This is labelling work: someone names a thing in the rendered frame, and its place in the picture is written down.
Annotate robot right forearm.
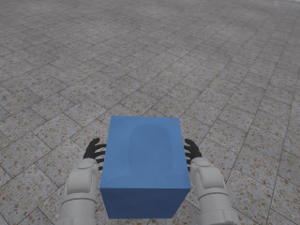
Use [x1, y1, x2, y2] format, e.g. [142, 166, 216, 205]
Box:
[190, 157, 241, 225]

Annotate carton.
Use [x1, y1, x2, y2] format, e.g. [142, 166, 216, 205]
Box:
[99, 115, 191, 219]

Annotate robot left hand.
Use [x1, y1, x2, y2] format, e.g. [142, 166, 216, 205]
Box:
[83, 138, 107, 171]

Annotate robot right hand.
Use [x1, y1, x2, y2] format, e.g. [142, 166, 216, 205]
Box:
[184, 139, 202, 172]

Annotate robot left forearm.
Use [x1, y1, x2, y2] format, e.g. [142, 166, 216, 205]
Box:
[55, 157, 99, 225]

